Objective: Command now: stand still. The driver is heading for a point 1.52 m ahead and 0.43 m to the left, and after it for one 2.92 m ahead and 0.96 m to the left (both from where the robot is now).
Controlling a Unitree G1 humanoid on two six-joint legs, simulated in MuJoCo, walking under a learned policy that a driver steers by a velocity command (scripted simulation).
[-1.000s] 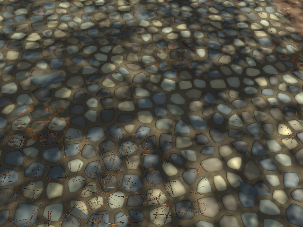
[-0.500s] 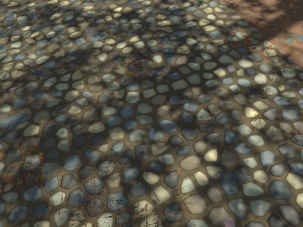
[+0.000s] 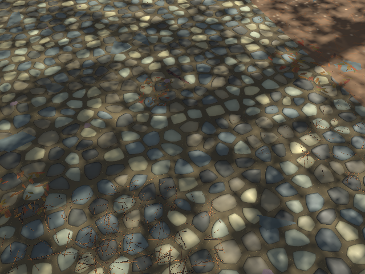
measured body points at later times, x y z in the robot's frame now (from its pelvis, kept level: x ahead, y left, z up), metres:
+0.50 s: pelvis +0.07 -0.03 -0.01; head +0.07 -0.04 +0.44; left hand +0.04 +0.22 -0.15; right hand +0.07 -0.28 -0.17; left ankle +0.01 +0.10 -0.70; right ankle +0.03 -0.10 -0.75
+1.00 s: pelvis +0.33 +0.01 -0.01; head +0.36 +0.01 +0.44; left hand +0.34 +0.25 -0.16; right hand +0.40 -0.25 -0.15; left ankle +0.38 +0.06 -0.75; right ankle +0.23 -0.11 -0.65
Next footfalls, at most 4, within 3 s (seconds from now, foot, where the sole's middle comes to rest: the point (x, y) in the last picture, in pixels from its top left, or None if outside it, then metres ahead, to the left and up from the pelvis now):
0.86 left None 0.42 0.06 -0.78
1.40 right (216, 223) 0.73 -0.10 -0.78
1.94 left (169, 172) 0.99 0.10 -0.78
2.48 right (170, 115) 1.36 0.10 -0.78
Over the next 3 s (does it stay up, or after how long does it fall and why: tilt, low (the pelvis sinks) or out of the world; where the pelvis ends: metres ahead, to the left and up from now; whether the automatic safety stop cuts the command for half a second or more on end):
stays up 1.34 0.27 -0.02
